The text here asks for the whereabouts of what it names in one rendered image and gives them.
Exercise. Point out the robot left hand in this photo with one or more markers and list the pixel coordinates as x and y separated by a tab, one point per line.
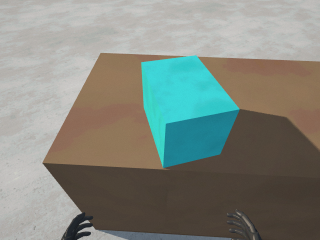
71	232

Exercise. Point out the pedestal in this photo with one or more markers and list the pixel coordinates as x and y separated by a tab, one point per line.
106	160

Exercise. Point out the carton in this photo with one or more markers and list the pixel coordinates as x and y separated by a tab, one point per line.
190	115

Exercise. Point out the robot right hand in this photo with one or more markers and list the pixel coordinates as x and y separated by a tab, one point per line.
249	231

